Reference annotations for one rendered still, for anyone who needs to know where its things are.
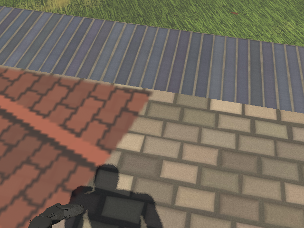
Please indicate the left robot hand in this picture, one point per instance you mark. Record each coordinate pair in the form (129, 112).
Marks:
(55, 214)

